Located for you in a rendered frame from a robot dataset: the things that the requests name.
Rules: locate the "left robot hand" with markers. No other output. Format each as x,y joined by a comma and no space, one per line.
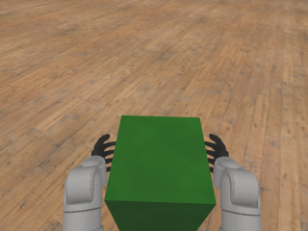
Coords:
99,148

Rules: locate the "robot left forearm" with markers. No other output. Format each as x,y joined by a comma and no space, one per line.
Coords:
83,195

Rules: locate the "right robot hand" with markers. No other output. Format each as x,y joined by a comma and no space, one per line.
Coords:
219,147

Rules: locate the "carton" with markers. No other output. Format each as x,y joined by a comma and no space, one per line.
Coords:
160,179

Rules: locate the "robot right forearm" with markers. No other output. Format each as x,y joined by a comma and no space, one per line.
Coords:
239,196

